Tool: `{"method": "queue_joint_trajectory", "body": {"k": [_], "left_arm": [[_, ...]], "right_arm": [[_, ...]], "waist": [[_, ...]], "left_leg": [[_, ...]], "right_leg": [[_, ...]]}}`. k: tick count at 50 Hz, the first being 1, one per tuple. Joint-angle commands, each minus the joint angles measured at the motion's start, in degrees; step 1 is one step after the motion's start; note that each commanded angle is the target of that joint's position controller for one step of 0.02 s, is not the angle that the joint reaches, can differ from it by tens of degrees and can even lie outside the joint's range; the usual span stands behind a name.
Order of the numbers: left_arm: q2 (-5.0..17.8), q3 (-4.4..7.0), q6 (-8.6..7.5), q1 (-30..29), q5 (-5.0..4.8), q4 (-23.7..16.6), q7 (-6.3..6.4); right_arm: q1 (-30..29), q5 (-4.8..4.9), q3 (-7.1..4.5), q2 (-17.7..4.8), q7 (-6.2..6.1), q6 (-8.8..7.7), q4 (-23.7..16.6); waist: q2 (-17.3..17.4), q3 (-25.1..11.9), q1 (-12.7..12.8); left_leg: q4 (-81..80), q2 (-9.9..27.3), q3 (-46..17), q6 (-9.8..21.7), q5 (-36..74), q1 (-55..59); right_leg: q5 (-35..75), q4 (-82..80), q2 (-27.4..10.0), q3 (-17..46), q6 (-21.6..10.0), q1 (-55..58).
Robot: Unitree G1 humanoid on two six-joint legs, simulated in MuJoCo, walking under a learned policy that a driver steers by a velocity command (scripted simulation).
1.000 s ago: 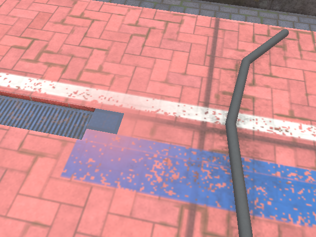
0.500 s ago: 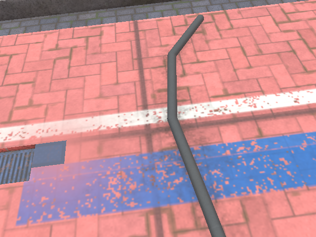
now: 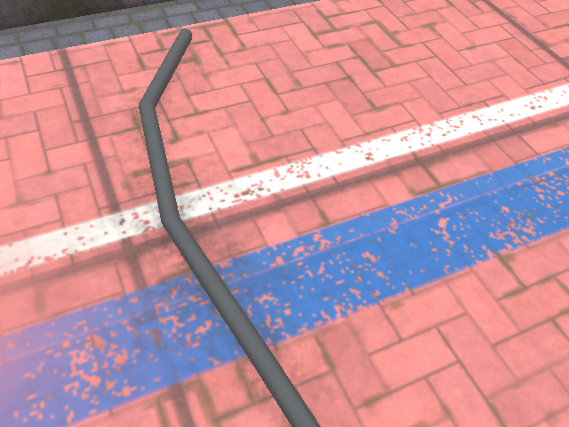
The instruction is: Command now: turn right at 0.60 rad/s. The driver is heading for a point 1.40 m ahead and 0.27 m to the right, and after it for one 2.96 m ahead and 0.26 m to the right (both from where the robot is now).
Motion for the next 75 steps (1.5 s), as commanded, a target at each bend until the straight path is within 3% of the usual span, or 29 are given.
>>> {"method": "queue_joint_trajectory", "body": {"k": [1, 5, 7, 8, 9, 10, 11, 13, 15, 18, 25, 28, 30, 31, 32, 33, 34, 36, 38, 40, 42, 44, 46, 47, 48, 49, 53, 60, 75], "left_arm": [[1.71, -0.4, -0.5, -4.59, -0.16, -6.01, -0.45], [1.92, -0.77, -1.25, -4.22, -0.82, -7.35, -0.57], [1.61, -0.86, -2.35, 0.25, -0.19, -6.07, -0.25], [3.57, -0.44, -3.26, 2.95, 0.68, -5.23, 0.31], [11.1, 1.04, -4.07, 3.91, 0.7, -7.02, 1.0], [14.27, 2.56, -4.06, 7.13, 0.21, -6.99, 1.54], [10.84, 1.66, -3.85, 6.14, -0.09, -6.74, 1.87], [6.9, 0.2, -3.34, -1.78, -0.26, -7.84, 2.53], [5.75, -0.34, -3.57, -2.65, -0.59, -7.95, 2.69], [6.4, -0.04, -4.14, 0.19, -0.22, -7.12, 2.58], [5.6, -0.54, -4.17, 1.94, 0.84, -5.88, 2.63], [5.31, -0.78, -3.91, 0.53, 1.04, -5.44, 2.36], [4.64, -1.1, -3.67, -0.96, 0.43, -4.97, 2.49], [3.51, -1.6, -3.66, -1.84, -0.24, -4.86, 2.76], [0.7, -2.45, -3.94, -0.72, -0.34, -4.96, 2.92], [-2.51, -3.26, -4.14, 3.16, -0.56, -4.93, 2.91], [2.16, -2.0, -3.58, 0.62, 0.16, -4.57, 3.1], [2.28, -1.69, -3.22, 0.14, 0.09, -2.94, 2.59], [0.86, -2.01, -3.03, 1.9, 0.3, -1.5, 2.06], [-0.7, -2.7, -3.01, 1.58, 0.01, -0.51, 2.0], [-1.59, -3.19, -2.94, 0.61, -0.34, -0.12, 2.31], [-2.01, -3.64, -3.23, 1.08, -0.14, 0.72, 2.81], [1.76, -3.18, -4.08, 0.22, 0.98, 0.23, 3.44], [2.73, -2.74, -4.23, -1.33, 0.02, 1.55, 3.44], [0.01, -3.34, -4.6, -1.93, -0.16, 1.27, 3.23], [-0.75, -3.6, -4.81, -1.55, -0.05, 1.6, 3.29], [0.17, -3.38, -5.19, 0.14, 0.21, 3.66, 3.95], [-0.38, -3.47, -5.25, 0.35, 0.17, 6.45, 4.17], [-1.25, -3.58, -5.41, 2.95, -0.14, 15.41, 4.75]], "right_arm": [[2.32, -0.24, -2.96, -9.3, 0.11, -0.56, -2.66], [1.87, -0.5, -3.79, -11.5, 1.03, -0.25, -2.07], [0.9, 0.38, -3.96, -11.67, 0.99, 0.34, -1.49], [3.43, 0.3, -3.97, -10.9, 1.14, 0.67, -0.61], [3.58, -0.26, -2.46, -5.58, 1.75, 1.23, -3.5], [-2.92, -0.49, -2.44, -7.44, 0.78, 1.99, -5.92], [-3.31, 0.01, -2.59, -8.06, 0.83, 2.37, -5.23], [-2.62, 0.55, -2.75, -8.15, 1.35, 1.78, -3.6], [-0.04, -0.68, -3.11, -9.28, 1.8, 2.02, -1.74], [-0.31, -0.29, -2.61, -7.94, 1.87, 2.63, -1.42], [-2.21, 0.1, -1.57, -6.25, 1.57, 2.97, -1.07], [-0.99, 0.78, -1.38, -6.09, 1.35, 2.7, -0.85], [1.94, 1.07, -1.09, -5.08, 1.08, 2.24, -0.08], [3.89, 0.7, -0.76, -4.18, 0.83, 1.71, 0.53], [3.33, -0.39, -0.62, -5.68, 0.41, 0.86, -0.03], [0.24, -1.0, -0.78, -9.77, 0.31, 0.14, -1.69], [-0.05, -0.21, -1.22, -10.25, 0.72, -0.06, -1.11], [-2.07, 0.36, 0.11, -5.78, 1.25, -0.85, -0.83], [-2.8, 0.24, 0.27, -5.92, 0.85, -1.2, -0.37], [-1.19, 0.23, 0.22, -5.85, 0.96, -1.2, 0.26], [0.3, 0.4, 0.02, -6.01, 1.01, -0.93, 1.0], [0.47, 0.84, -0.33, -6.41, 0.83, -0.49, 1.54], [1.45, 0.6, -0.13, -5.02, 1.03, -0.65, 1.04], [2.89, 1.07, 0.12, -3.46, 1.49, -0.5, 1.17], [1.67, 0.54, -0.01, -4.57, 1.43, -0.34, 1.94], [0.73, 0.5, -0.29, -4.88, 1.38, -0.26, 2.27], [1.16, 0.69, -0.42, -4.71, 1.45, -0.49, 3.51], [1.92, 0.75, -0.53, -4.45, 1.17, -0.31, 6.48], [4.98, 0.76, -0.4, -4.48, 0.49, -0.36, 14.33]], "waist": [[12.4, -4.47, -2.51], [14.88, -5.54, -2.07], [11.98, -5.95, 1.17], [5.31, -6.56, 2.02], [-13.3, -6.15, 1.5], [-12.79, -5.0, 5.5], [-7.8, -4.08, 4.27], [-4.78, -1.9, 0.52], [-5.2, -4.69, -0.08], [-2.86, -6.43, 0.61], [-4.89, -5.6, 2.27], [-5.68, -5.45, 1.67], [-4.8, -5.44, -0.41], [-3.2, -5.56, -2.0], [2.06, -6.11, -1.05], [13.07, -6.93, 1.91], [15.54, -4.29, -0.04], [10.47, -2.21, 1.02], [11.34, -3.15, 1.9], [10.72, -4.67, 0.79], [11.12, -5.32, -0.06], [10.06, -5.31, 0.88], [5.55, -6.11, -0.17], [-2.81, -3.72, -2.55], [-1.14, -2.98, -1.02], [0.24, -1.95, -0.39], [0.56, -2.59, -0.11], [2.64, -1.38, -0.06], [2.79, -0.76, -0.4]], "left_leg": [[-5.57, 14.02, -9.11, 9.95, 17.31, 10.71], [-2.11, 14.86, -6.31, 8.8, 21.16, 6.63], [4.07, 13.43, -2.52, 5.16, 19.01, 2.16], [11.14, 11.44, 0.73, 1.26, 10.87, -4.29], [26.18, 4.0, 5.19, -4.18, -17.61, -21.26], [33.96, -0.55, -4.49, -4.59, -24.87, -24.41], [38.44, 0.73, -7.49, -4.74, -21.4, -24.5], [36.58, 1.55, -8.82, -4.47, -11.57, -23.6], [38.86, 0.1, -7.38, -5.11, -7.98, -21.69], [37.33, -0.61, -7.85, -5.49, -7.09, -22.06], [24.01, -1.72, -6.89, -3.51, -10.32, -15.44], [17.12, -2.92, -6.11, -2.03, -11.81, -8.41], [6.74, -3.28, -5.66, -1.09, -6.8, -1.68], [-2.53, -2.64, -6.04, -0.61, 0.16, 4.37], [-7.27, 3.69, -12.87, 0.21, 2.02, 8.87], [-11.23, 15.73, -26.78, 3.57, 7.9, 11.44], [-11.28, 19.02, -29.24, 10.31, 13.5, 1.2], [-11.62, 14.16, -23.68, 10.72, 11.13, -1.11], [-9.36, 9.96, -18.34, 8.54, 16.85, 1.38], [-6.43, 8.23, -15.82, 7.97, 22.51, 5.02], [-4.32, 7.59, -15.61, 7.76, 22.26, 7.09], [-2.52, 6.28, -15.02, 5.68, 18.12, 4.33], [-1.5, 4.85, -14.58, 2.58, 9.37, -1.56], [-4.07, 0.81, -10.92, 1.52, 2.38, -0.11], [-3.5, 0.67, -10.42, 1.12, 1.45, 2.07], [-3.28, 0.9, -10.84, 1.34, 1.3, 1.41], [-3.33, 1.75, -11.47, 1.59, 5.73, 2.07], [-5.05, 1.72, -11.91, 1.33, 2.55, 1.48], [-7.06, 2.55, -12.83, 1.73, 2.71, 2.56]], "right_leg": [[-2.84, -9.35, -1.56, -2.56, -0.24, -3.55], [-3.94, -21.77, -0.96, -6.66, -2.87, 6.01], [6.64, -35.58, 0.03, -7.58, -4.59, 14.49], [11.86, -42.19, -1.71, -1.62, -5.36, 21.68], [20.16, -46.76, -19.56, 23.81, -10.28, 28.51], [36.0, -44.17, -24.94, 29.43, -18.67, 22.51], [35.59, -43.28, -22.41, 24.25, -19.9, 22.32], [27.49, -43.83, -14.53, 16.94, -15.62, 18.91], [34.62, -42.58, -11.68, 14.32, -15.24, 19.35], [32.89, -42.24, -11.6, 15.97, -15.71, 20.35], [27.25, -41.9, -11.6, 18.29, -16.55, 17.65], [29.56, -40.46, -11.3, 19.54, -15.85, 14.53], [30.61, -38.5, -10.39, 20.2, -14.14, 12.74], [26.9, -37.11, -8.92, 19.88, -11.86, 10.04], [17.83, -34.29, -6.24, 18.3, -8.57, 6.54], [1.68, -26.79, 0.82, 10.33, -5.89, 1.4], [-6.86, -21.89, 3.34, 4.65, -4.77, 4.82], [-3.23, -16.91, 1.19, 4.24, -3.64, 6.95], [-0.58, -17.68, 0.26, 2.15, -2.78, 7.91], [-1.01, -22.57, 0.17, 0.15, -2.33, 8.91], [0.35, -29.77, 0.1, -1.09, -2.44, 10.53], [11.91, -40.57, -0.42, -1.06, -3.07, 16.93], [21.68, -40.98, -6.71, 6.72, -4.28, 22.77], [21.53, -38.99, -6.6, 6.89, -6.2, 16.96], [18.74, -39.81, -6.35, 7.02, -6.49, 14.91], [16.82, -40.42, -5.72, 6.5, -6.22, 14.38], [17.83, -40.67, -5.34, 5.98, -6.09, 15.6], [15.42, -41.77, -5.29, 5.86, -6.41, 15.16], [16.68, -43.55, -5.46, 5.22, -6.24, 16.11]]}}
